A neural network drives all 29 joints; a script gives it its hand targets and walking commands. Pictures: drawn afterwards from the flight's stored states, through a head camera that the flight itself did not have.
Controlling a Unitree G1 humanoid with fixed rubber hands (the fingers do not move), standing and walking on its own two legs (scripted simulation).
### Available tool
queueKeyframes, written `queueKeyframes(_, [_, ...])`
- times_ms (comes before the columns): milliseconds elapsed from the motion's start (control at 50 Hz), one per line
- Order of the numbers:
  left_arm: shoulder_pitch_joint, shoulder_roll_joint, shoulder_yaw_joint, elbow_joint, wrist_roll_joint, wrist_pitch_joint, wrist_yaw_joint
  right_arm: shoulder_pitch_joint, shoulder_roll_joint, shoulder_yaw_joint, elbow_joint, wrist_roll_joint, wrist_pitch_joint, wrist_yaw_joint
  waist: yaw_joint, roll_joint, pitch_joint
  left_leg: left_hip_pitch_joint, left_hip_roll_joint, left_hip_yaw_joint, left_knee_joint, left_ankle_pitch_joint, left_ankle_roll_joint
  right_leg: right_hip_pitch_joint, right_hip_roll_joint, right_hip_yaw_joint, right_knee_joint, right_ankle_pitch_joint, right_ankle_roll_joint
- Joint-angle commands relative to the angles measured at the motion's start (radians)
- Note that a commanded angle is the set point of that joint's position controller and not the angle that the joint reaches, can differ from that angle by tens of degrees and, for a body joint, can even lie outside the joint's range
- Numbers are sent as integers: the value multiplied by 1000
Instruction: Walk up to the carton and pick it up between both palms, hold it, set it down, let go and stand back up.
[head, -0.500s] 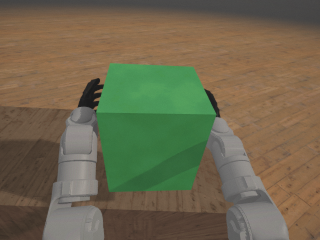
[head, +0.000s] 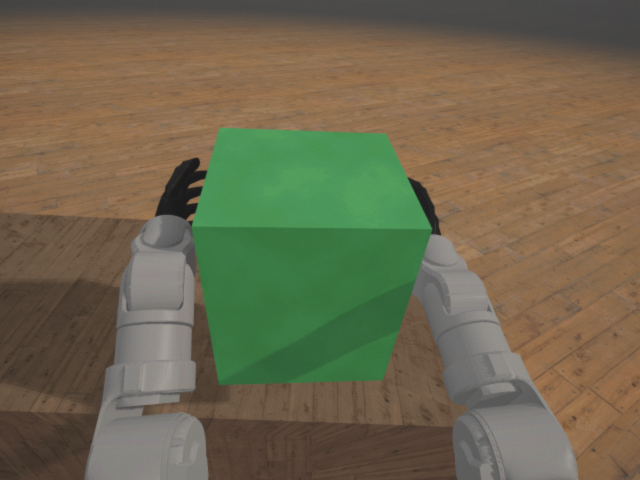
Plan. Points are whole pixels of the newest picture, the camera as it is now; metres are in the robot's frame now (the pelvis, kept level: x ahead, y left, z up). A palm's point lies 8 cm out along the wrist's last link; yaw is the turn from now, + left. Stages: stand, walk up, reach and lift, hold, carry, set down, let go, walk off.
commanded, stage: hold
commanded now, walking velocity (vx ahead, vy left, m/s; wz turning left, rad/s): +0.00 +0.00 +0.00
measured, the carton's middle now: (303, 257) +0.36 +0.02 +0.17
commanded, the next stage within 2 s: none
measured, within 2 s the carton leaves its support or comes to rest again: neither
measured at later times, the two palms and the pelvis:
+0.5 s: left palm (175, 222) +0.36 +0.17 +0.22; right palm (422, 238) +0.37 -0.13 +0.19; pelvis +0.00 +0.00 +0.00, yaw +0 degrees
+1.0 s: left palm (175, 221) +0.36 +0.17 +0.22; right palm (423, 238) +0.37 -0.13 +0.19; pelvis +0.00 +0.00 +0.00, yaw +0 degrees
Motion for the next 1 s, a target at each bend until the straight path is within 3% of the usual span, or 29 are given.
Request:
queueKeyframes(0, [-572,-642,-426,-166,-91,-41,-154,-802,512,376,-306,176,-82,92,-76,61,-251,117,-71,8,-94,353,-36,106,84,-63,-62,72,-12])
queueKeyframes(40, [-577,-649,-419,-151,-89,-38,-162,-811,523,381,-313,176,-86,98,-74,33,-271,96,-76,18,-99,302,-26,118,79,-61,-64,77,-7])
queueKeyframes(60, [-568,-624,-377,-110,-69,-34,-163,-832,526,354,-298,162,-87,100,-57,51,-218,55,-79,24,-120,224,-14,101,69,-52,-76,-6,-11])
queueKeyframes(140, [-574,-657,-423,-147,-101,-46,-151,-860,542,372,-366,163,-109,106,-63,52,-315,78,-74,22,-105,261,-10,103,77,-64,-60,41,-14])
queueKeyframes(160, [-593,-642,-403,-138,-80,-44,-151,-847,541,365,-308,160,-96,107,-64,52,-249,77,-78,25,-109,281,-14,91,74,-67,-64,49,-11])
queueKeyframes(180, [-557,-630,-358,-66,-53,-25,-161,-851,521,337,-276,153,-90,106,-55,52,-200,60,-75,33,-124,205,-8,85,67,-57,-85,-12,-14])
queueKeyframes(200, [-545,-611,-331,-34,-41,-25,-163,-871,529,347,-285,143,-89,107,-23,-4,-204,32,-76,34,-139,156,14,106,67,-62,-79,-35,-9])
queueKeyframes(220, [-549,-638,-362,-94,-77,-33,-163,-866,532,356,-343,148,-100,105,-56,6,-268,78,-72,30,-113,249,7,126,73,-62,-66,48,-8])
queueKeyframes(240, [-538,-618,-356,-105,-62,-29,-166,-806,524,354,-273,153,-86,107,-50,14,-228,74,-72,24,-123,241,-3,100,71,-58,-65,29,-7])
queueKeyframes(260, [-555,-629,-368,-127,-78,-33,-164,-851,528,374,-328,170,-96,108,-43,9,-267,85,-74,19,-115,260,-2,98,74,-63,-58,47,-10])
queueKeyframes(280, [-543,-610,-337,-88,-53,-23,-169,-803,499,334,-255,147,-82,107,-60,40,-202,65,-76,29,-126,229,-6,90,65,-57,-78,8,-10])
queueKeyframes(300, [-603,-623,-373,-139,-70,-40,-164,-856,538,371,-318,166,-98,110,-48,37,-278,92,-76,29,-119,248,-2,101,65,-67,-63,39,-6])
queueKeyframes(340, [-608,-615,-363,-94,-67,-41,-163,-824,527,330,-245,141,-89,114,-62,49,-205,61,-70,27,-132,179,-10,62,69,-60,-73,-53,-11])
queueKeyframes(380, [-594,-651,-396,-155,-90,-41,-156,-862,535,356,-345,164,-113,119,-54,67,-310,119,-66,24,-108,297,-14,74,70,-64,-61,37,-13])
queueKeyframes(400, [-562,-628,-379,-101,-80,-37,-153,-867,521,355,-310,158,-99,116,-44,41,-249,93,-70,23,-115,260,-5,64,70,-65,-76,15,-15])
queueKeyframes(420, [-574,-634,-397,-144,-78,-42,-156,-821,523,366,-299,165,-99,110,-59,34,-262,93,-78,28,-112,291,-15,93,73,-73,-63,63,-13])
queueKeyframes(440, [-535,-640,-395,-142,-86,-36,-155,-831,522,390,-340,169,-102,108,-46,19,-279,140,-69,20,-96,341,-10,88,79,-65,-61,76,-7])
queueKeyframes(460, [-520,-656,-408,-173,-93,-34,-157,-779,523,386,-330,174,-97,103,-65,41,-298,147,-70,19,-84,389,-21,119,81,-61,-57,133,-16])
queueKeyframes(540, [-586,-650,-410,-172,-90,-40,-149,-851,538,401,-351,189,-102,100,-53,45,-311,125,-82,31,-86,318,-10,111,76,-59,-59,92,-6])
queueKeyframes(560, [-582,-661,-428,-166,-95,-41,-146,-856,526,387,-333,180,-103,102,-62,53,-289,135,-73,16,-97,315,-27,86,83,-70,-62,53,-9])
queueKeyframes(580, [-593,-635,-393,-96,-75,-37,-149,-866,523,359,-302,159,-94,102,-57,44,-223,78,-79,23,-106,251,-17,76,76,-63,-74,9,-12])
queueKeyframes(640, [-605,-647,-432,-180,-104,-48,-147,-843,530,384,-328,182,-96,106,-60,50,-323,131,-68,18,-95,319,-25,94,80,-71,-60,71,-9])
queueKeyframes(660, [-550,-638,-378,-89,-80,-30,-154,-854,523,381,-317,170,-85,102,-46,21,-226,76,-77,27,-112,256,-6,90,72,-62,-73,34,-3])
queueKeyframes(680, [-542,-625,-390,-132,-82,-35,-155,-833,529,380,-324,168,-90,99,-50,28,-259,84,-81,29,-105,295,-7,108,75,-64,-63,77,-4])
queueKeyframes(740, [-605,-630,-370,-98,-73,-37,-159,-879,538,356,-295,163,-87,109,-40,21,-217,46,-74,26,-135,167,1,79,69,-64,-71,-30,-12])
queueKeyframes(780, [-590,-629,-385,-154,-91,-34,-158,-869,537,362,-347,165,-100,109,-51,33,-301,112,-71,29,-117,265,0,92,72,-68,-57,51,-3])
queueKeyframes(840, [-587,-627,-377,-103,-82,-39,-148,-870,532,361,-284,150,-96,109,-40,39,-225,80,-74,33,-117,230,-3,59,73,-63,-76,-15,-9])
queueKeyframes(880, [-582,-613,-358,-104,-73,-37,-157,-834,535,355,-288,143,-92,109,-52,5,-236,70,-81,28,-123,218,6,104,68,-60,-74,25,-4])
queueKeyframes(980, [-571,-632,-383,-137,-79,-40,-158,-823,535,374,-313,157,-99,103,-56,34,-273,98,-80,32,-99,307,-11,125,76,-63,-62,83,-2])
